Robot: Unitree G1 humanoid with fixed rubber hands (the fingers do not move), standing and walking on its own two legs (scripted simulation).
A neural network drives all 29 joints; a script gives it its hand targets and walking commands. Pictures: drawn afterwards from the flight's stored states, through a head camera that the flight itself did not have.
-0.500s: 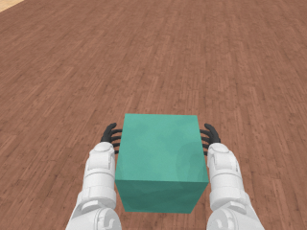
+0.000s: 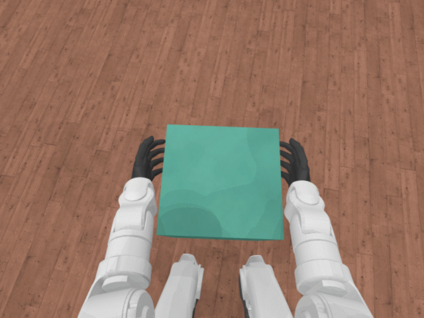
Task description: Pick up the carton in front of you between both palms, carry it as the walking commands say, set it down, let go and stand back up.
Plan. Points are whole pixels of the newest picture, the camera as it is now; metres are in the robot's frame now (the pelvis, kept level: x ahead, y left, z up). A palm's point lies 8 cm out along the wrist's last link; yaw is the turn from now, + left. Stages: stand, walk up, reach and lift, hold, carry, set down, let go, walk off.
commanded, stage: set down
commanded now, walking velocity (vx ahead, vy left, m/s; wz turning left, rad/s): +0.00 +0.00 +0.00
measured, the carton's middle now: (218, 191) +0.38 +0.01 -0.15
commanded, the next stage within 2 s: none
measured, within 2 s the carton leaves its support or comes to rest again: neither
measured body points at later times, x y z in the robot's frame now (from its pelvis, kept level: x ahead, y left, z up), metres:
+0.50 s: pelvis -0.03 +0.00 -0.13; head +0.24 +0.00 +0.23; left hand +0.43 +0.17 -0.24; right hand +0.44 -0.14 -0.24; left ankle +0.06 +0.12 -0.60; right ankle +0.06 -0.12 -0.60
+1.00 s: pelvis -0.05 +0.00 -0.24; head +0.29 +0.01 +0.06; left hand +0.47 +0.17 -0.39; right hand +0.47 -0.13 -0.40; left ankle +0.06 +0.12 -0.60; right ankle +0.06 -0.12 -0.60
